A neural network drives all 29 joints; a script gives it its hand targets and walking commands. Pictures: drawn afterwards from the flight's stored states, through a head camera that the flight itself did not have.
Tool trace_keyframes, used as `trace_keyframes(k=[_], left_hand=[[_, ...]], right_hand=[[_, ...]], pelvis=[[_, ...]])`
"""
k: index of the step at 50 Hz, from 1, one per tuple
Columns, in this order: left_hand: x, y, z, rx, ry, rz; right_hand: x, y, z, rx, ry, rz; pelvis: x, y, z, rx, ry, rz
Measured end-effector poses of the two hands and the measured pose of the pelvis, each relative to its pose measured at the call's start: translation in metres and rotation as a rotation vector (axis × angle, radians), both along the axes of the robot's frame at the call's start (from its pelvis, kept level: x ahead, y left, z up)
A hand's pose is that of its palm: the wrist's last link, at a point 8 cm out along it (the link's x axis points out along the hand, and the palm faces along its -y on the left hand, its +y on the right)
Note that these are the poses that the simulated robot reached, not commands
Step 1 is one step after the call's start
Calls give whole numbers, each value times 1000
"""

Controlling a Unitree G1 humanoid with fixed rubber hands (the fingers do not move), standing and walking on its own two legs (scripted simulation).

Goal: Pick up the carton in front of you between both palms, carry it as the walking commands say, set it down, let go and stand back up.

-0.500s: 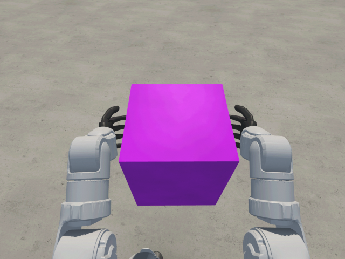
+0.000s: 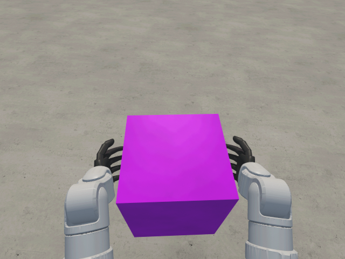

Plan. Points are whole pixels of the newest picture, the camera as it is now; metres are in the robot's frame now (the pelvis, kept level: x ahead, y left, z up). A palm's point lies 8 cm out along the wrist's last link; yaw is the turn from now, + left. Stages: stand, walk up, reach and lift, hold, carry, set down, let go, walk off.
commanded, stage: carry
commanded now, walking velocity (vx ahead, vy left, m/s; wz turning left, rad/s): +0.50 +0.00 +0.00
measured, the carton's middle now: (173, 179) +0.32 +0.00 +0.01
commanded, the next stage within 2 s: none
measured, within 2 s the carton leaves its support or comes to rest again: neither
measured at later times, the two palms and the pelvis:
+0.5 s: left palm (113, 96) +0.55 +0.18 +0.08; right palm (212, 94) +0.56 -0.12 +0.08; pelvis +0.30 +0.02 -0.02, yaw +2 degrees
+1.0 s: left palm (122, 64) +0.72 +0.17 +0.09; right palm (207, 65) +0.73 -0.13 +0.09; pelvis +0.47 +0.02 -0.01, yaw +1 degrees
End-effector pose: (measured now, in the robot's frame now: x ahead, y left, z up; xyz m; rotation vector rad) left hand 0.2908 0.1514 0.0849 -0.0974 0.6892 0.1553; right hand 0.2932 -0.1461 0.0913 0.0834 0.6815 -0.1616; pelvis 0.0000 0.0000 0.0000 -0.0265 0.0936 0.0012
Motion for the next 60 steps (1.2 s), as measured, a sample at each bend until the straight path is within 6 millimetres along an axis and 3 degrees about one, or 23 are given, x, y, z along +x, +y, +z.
trace_keyframes(k=[4,8,14,21,25,27,33,43,47,53,60], left_hand=[[38,-12,-2,49,-33,6],[63,-14,-4,64,38,24],[114,-10,8,67,60,43],[204,5,11,58,21,20],[264,24,-5,44,-5,4],[289,31,-16,31,23,-4],[334,32,-27,2,112,-21],[399,20,8,65,-9,-24],[422,19,11,68,-7,-18],[436,19,-2,60,36,-8],[437,19,-20,64,58,-10]], right_hand=[[45,-12,-9,-4,-34,39],[77,-14,-14,-3,35,71],[134,-10,-3,-9,55,95],[216,5,3,-24,18,72],[271,24,-8,-40,-6,56],[295,31,-15,-65,22,58],[332,31,-23,-67,112,24],[398,19,-1,-22,-9,26],[422,18,1,-18,-8,31],[440,18,-9,-29,35,44],[442,18,-25,-47,57,58]], pelvis=[[58,-15,-15,-3,-17,32],[98,-23,-7,14,-22,51],[160,-23,5,36,-26,47],[247,-3,0,30,-33,42],[302,18,-19,21,-49,25],[321,24,-21,40,-43,14],[359,33,-4,16,-27,-2],[433,23,-4,30,-51,13],[455,20,-6,26,-42,15],[472,17,-9,26,-32,17],[474,15,-12,28,-28,19]])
